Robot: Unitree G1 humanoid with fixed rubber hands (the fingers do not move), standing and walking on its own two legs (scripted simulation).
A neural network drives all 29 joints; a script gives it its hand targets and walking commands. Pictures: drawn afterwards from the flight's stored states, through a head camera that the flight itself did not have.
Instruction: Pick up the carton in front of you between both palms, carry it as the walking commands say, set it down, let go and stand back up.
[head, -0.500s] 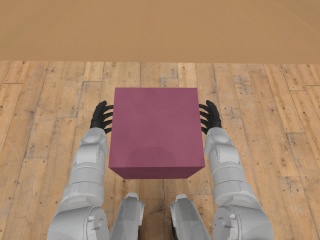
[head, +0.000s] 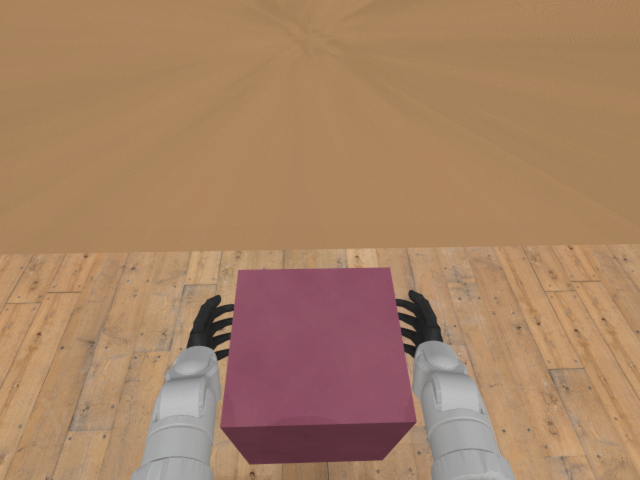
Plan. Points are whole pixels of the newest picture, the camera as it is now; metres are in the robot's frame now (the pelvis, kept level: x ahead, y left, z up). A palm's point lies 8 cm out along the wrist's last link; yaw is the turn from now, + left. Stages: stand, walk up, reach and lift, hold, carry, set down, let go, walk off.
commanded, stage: reach and lift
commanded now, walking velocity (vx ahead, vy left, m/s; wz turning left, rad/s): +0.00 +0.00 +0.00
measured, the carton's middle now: (315, 371) +0.30 +0.00 -0.08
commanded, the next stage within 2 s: hold in 1.20 s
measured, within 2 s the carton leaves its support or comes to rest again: neither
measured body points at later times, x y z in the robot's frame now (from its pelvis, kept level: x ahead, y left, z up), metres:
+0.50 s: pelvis -0.01 +0.00 +0.02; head -0.04 +0.00 +0.47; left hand +0.30 +0.15 +0.04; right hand +0.30 -0.15 +0.04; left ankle +0.02 +0.13 -0.72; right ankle +0.01 -0.13 -0.72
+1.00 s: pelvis +0.01 +0.00 +0.03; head -0.03 +0.00 +0.48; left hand +0.30 +0.15 +0.05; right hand +0.31 -0.15 +0.05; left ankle +0.02 +0.13 -0.72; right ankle +0.01 -0.13 -0.72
